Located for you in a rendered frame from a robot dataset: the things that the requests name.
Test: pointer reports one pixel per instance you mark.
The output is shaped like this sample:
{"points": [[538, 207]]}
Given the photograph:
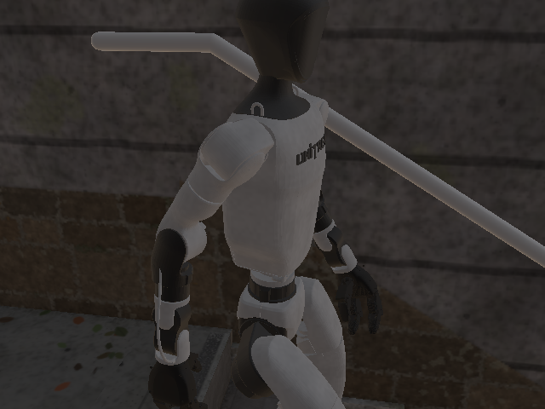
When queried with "robot right upper arm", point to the robot right upper arm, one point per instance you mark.
{"points": [[228, 157]]}

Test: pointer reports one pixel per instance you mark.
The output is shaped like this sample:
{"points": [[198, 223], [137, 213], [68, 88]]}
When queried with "left robot hand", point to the left robot hand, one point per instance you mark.
{"points": [[353, 286]]}

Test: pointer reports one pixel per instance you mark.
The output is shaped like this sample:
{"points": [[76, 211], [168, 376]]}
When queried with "left robot thigh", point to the left robot thigh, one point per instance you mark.
{"points": [[319, 335]]}

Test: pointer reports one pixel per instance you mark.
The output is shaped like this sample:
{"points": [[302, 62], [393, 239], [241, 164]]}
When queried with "robot left forearm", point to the robot left forearm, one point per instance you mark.
{"points": [[329, 239]]}

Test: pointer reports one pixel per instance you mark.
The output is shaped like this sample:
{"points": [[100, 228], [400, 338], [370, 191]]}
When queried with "right robot hand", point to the right robot hand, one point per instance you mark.
{"points": [[172, 386]]}

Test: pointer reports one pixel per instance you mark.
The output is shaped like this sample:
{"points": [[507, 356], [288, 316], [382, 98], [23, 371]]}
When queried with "robot left upper arm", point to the robot left upper arm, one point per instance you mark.
{"points": [[320, 103]]}

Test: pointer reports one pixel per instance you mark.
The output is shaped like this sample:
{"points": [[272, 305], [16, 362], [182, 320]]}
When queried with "humanoid robot torso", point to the humanoid robot torso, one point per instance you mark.
{"points": [[269, 220]]}

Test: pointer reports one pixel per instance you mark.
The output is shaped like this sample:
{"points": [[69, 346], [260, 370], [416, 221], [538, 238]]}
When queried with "robot right forearm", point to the robot right forearm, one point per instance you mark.
{"points": [[168, 255]]}

